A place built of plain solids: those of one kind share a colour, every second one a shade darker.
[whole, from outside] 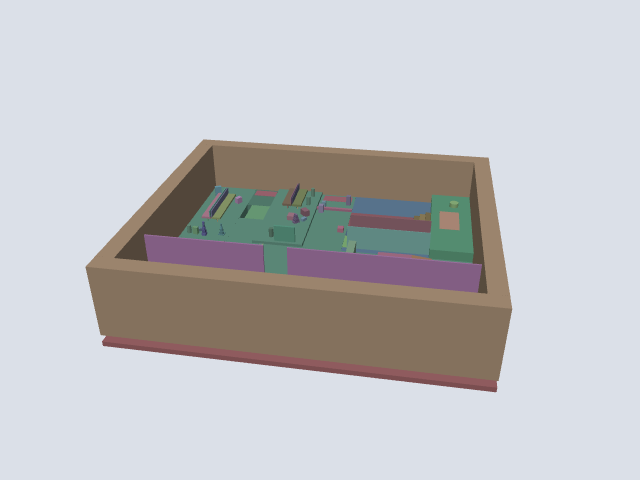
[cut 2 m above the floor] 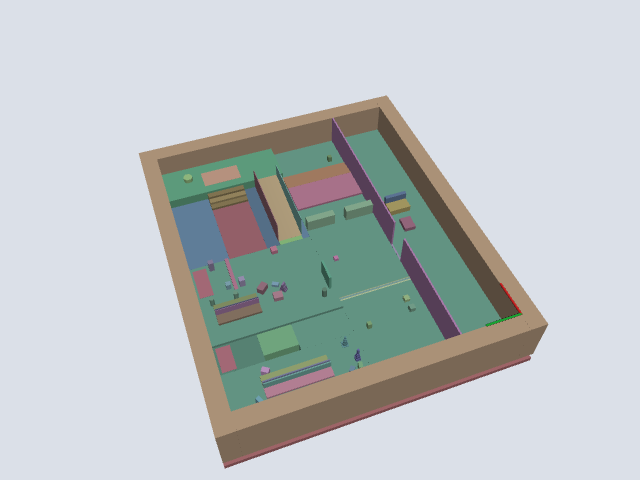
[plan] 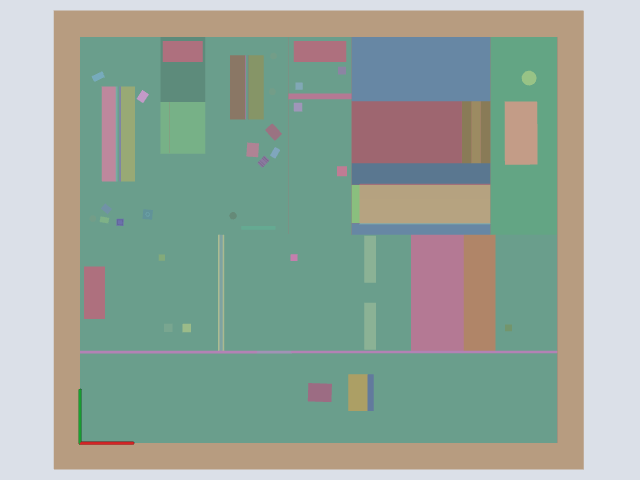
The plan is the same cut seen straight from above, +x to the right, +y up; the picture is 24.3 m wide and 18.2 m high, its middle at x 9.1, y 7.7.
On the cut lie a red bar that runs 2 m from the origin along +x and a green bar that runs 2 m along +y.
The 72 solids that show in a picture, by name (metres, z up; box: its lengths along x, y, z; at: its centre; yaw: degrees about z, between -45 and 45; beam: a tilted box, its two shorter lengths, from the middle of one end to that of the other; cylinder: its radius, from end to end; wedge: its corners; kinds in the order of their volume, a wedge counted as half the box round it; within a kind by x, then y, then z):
{
 "wall_1": {"box": [1.0, 15.4, 4.2], "at": [-0.5, 7.7, 1.1]},
 "wall_2": {"box": [20.1, 1.0, 4.2], "at": [9.05, -0.5, 1.1]},
 "wall_3": {"box": [20.1, 1.0, 4.2], "at": [9.05, 15.9, 1.1]},
 "wall_4": {"box": [1.0, 15.4, 4.2], "at": [18.6, 7.7, 1.1]},
 "floor_1": {"box": [3.05, 7.5, 1.0], "at": [1.52, 11.65, -0.5]},
 "floor_2": {"box": [1.7, 3.07, 1.0], "at": [3.9, 9.44, -0.5]},
 "floor_3": {"box": [1.7, 2.47, 1.0], "at": [3.9, 14.16, -0.5]},
 "floor_4": {"box": [3.15, 7.5, 1.18], "at": [6.33, 11.65, -0.41]},
 "floor_5": {"box": [18.1, 3.5, 1.0], "at": [9.05, 1.75, -0.5]},
 "floor_6": {"box": [18.1, 4.4, 1.0], "at": [9.05, 5.7, -0.5]},
 "floor_7": {"box": [2.4, 7.5, 1.0], "at": [9.1, 11.65, -0.5]},
 "floor_base_1": {"box": [20.1, 17.4, 0.3], "at": [9.05, 7.7, -1.57]},
 "floor_deck_1": {"box": [2.54, 7.5, 1.62], "at": [16.83, 11.65, -0.19]},
 "floor_fore_1": {"box": [5.26, 0.44, 1.0], "at": [12.93, 8.12, -0.5]},
 "floor_fore_2": {"box": [5.26, 0.82, 1.0], "at": [12.93, 10.2, -0.5]},
 "floor_fore_3": {"box": [5.26, 2.44, 1.0], "at": [12.93, 14.18, -0.5]},
 "floor_before_steps_1": {"box": [4.18, 2.35, 1.0], "at": [12.39, 11.79, -0.5]},
 "ramp_ramp_1": {"wedge": [[10.6, 8.34, -1.0], [10.6, 8.34, 0.0], [10.6, 9.79, -1.0], [10.6, 9.79, 0.0], [15.56, 8.34, -1.0], [15.56, 8.34, 0.62], [15.56, 9.79, -1.0], [15.56, 9.79, 0.62]]},
 "part_1": {"box": [6.71, 0.1, 2.65], "at": [3.35, 3.45, 1.27]},
 "part_2": {"box": [10.09, 0.1, 2.65], "at": [13.05, 3.45, 1.27]},
 "step_tread_1": {"box": [0.36, 2.35, 1.16], "at": [14.66, 11.79, -0.42]},
 "step_tread_2": {"box": [0.36, 2.35, 1.31], "at": [15.02, 11.79, -0.34]},
 "step_tread_3": {"box": [0.36, 2.35, 1.47], "at": [15.38, 11.79, -0.27]},
 "floor_hatch_1": {"box": [0.34, 1.96, 0.5], "at": [3.22, 11.95, -1.15]},
 "floor_hatch_2": {"box": [1.36, 1.96, 1.0], "at": [4.07, 11.95, -0.5]},
 "step_hump_1": {"box": [2.4, 0.22, 0.2], "at": [9.1, 13.15, 0.05]},
 "step_hump_2": {"box": [2.0, 4.4, 0.2], "at": [13.55, 5.7, 0.05]},
 "neck_1": {"box": [0.45, 1.78, 0.8], "at": [11.0, 4.43, 0.4]},
 "neck_2": {"box": [0.45, 1.78, 0.8], "at": [11.0, 6.97, 0.4]},
 "sofa_seat_1": {"box": [0.97, 1.4, 0.39], "at": [10.66, 1.92, 0.2]},
 "ramp_hump_ramp_1": {"wedge": [[14.55, 3.5, -0.05], [14.55, 3.5, 0.15], [14.55, 7.9, -0.05], [14.55, 7.9, 0.15], [15.75, 3.5, -0.05], [15.75, 3.5, 0.0], [15.75, 7.9, -0.05], [15.75, 7.9, 0.0]]},
 "seat_1": {"box": [0.6, 3.6, 0.13], "at": [1.78, 11.72, 0.39]},
 "seat_2": {"box": [0.61, 2.44, 0.15], "at": [6.66, 13.49, 0.56]},
 "floor_before_ramp_1": {"box": [0.3, 1.45, 1.0], "at": [10.45, 9.06, -0.5]},
 "ramp_sidea_1": {"box": [4.96, 0.04, 1.55], "at": [13.08, 8.32, 0.72]},
 "ramp_sideb_1": {"box": [4.96, 0.04, 1.55], "at": [13.08, 9.81, 0.72]},
 "sr00a_seat_1": {"box": [0.6, 3.6, 0.13], "at": [1.12, 11.72, 0.39]},
 "low_mat_1": {"box": [0.8, 2.0, 0.06], "at": [0.55, 5.7, -0.02]},
 "low_mat_2": {"box": [1.52, 0.8, 0.06], "at": [3.9, 14.85, -0.02]},
 "low_mat_3": {"box": [2.0, 0.8, 0.06], "at": [9.1, 14.85, -0.02]},
 "sr01a_seat_1": {"box": [0.61, 2.44, 0.15], "at": [5.99, 13.49, 0.56]},
 "screenS_1": {"box": [1.3, 0.14, 1.04], "at": [6.77, 8.16, 0.7]},
 "low_rug_1": {"box": [1.24, 2.4, 0.06], "at": [16.73, 11.76, 0.6], "yaw": 0.1},
 "low_1": {"box": [0.9, 0.7, 0.27], "at": [9.1, 1.92, 0.14], "yaw": -1.8},
 "carton_1": {"box": [0.45, 0.53, 0.3], "at": [6.55, 11.12, 0.33], "yaw": -3.9},
 "carton_2": {"box": [0.39, 0.56, 0.4], "at": [7.34, 11.79, 0.38], "yaw": 42.4},
 "sofa_back_1": {"box": [0.24, 1.4, 0.45], "at": [11.02, 1.92, 0.61]},
 "back_1": {"box": [0.07, 3.6, 0.44], "at": [1.52, 11.72, 0.67]},
 "back_2": {"box": [0.03, 2.44, 0.44], "at": [6.37, 13.49, 0.86]},
 "edge_bin_1": {"box": [0.33, 0.33, 0.54], "at": [8.27, 12.74, 0.27]},
 "edge_bin_2": {"box": [0.3, 0.3, 0.67], "at": [9.94, 14.12, 0.34]},
 "sr00a_back_1": {"box": [0.07, 3.6, 0.44], "at": [1.39, 11.72, 0.67]},
 "suitcase_1": {"box": [0.45, 0.24, 0.75], "at": [0.69, 13.89, 0.38], "yaw": 24.3},
 "pouf_1": {"cylinder": 0.28, "from": [17.03, 13.84, 0.62], "to": [17.03, 13.84, 0.9]},
 "edge_backpack_1": {"box": [0.24, 0.24, 0.4], "at": [3.11, 7.04, 0.2]},
 "edge_backpack_2": {"box": [0.26, 0.26, 0.39], "at": [16.25, 4.37, 0.2]},
 "bag_1": {"box": [0.3, 0.41, 0.4], "at": [2.38, 13.14, 0.2], "yaw": -33.4},
 "edge_crate_1": {"box": [0.38, 0.38, 0.29], "at": [9.94, 10.3, 0.14]},
 "low_cover_top_1": {"box": [0.12, 4.4, 0.07], "at": [5.35, 5.7, -0.01]},
 "cabin_bag_1": {"box": [0.34, 0.22, 0.47], "at": [0.92, 8.46, 0.23], "yaw": -10.3},
 "umbrella_stand_1": {"cylinder": 0.14, "from": [5.8, 8.62, 0.18], "to": [5.8, 8.62, 0.74]},
 "parcel_1": {"box": [0.34, 0.26, 0.18], "at": [1.0, 8.88, 0.09], "yaw": -39.6},
 "parcel_2": {"box": [0.24, 0.39, 0.19], "at": [7.4, 11.01, 0.28], "yaw": -30.3},
 "sr01a_back_1": {"box": [0.03, 2.44, 0.44], "at": [6.28, 13.49, 0.86]},
 "edge_carton_1": {"box": [0.32, 0.32, 0.31], "at": [3.35, 4.37, 0.15]},
 "edge_bag_1": {"box": [0.28, 0.28, 0.4], "at": [8.31, 13.54, 0.2]},
 "edge_step_stool_1": {"box": [0.32, 0.32, 0.23], "at": [4.05, 4.37, 0.12]},
 "ramp_cover_1": {"wedge": [[5.23, 3.5, -0.05], [5.23, 3.5, 0.0], [5.23, 7.9, -0.05], [5.23, 7.9, 0.0], [5.29, 3.5, -0.05], [5.29, 3.5, 0.02], [5.29, 7.9, -0.05], [5.29, 7.9, 0.02]]},
 "ramp_cover_2": {"wedge": [[5.41, 3.5, -0.05], [5.41, 3.5, 0.02], [5.41, 7.9, -0.05], [5.41, 7.9, 0.02], [5.47, 3.5, -0.05], [5.47, 3.5, 0.0], [5.47, 7.9, -0.05], [5.47, 7.9, 0.0]]},
 "edge_book_pile_1": {"box": [0.26, 0.26, 0.19], "at": [8.11, 7.04, 0.1]},
 "cone_1": {"box": [0.37, 0.37, 0.08], "at": [2.57, 8.67, -0.01], "yaw": -5.6},
 "low_threshold_1": {"box": [1.3, 0.1, 0.06], "at": [7.36, 3.45, -0.02]}
}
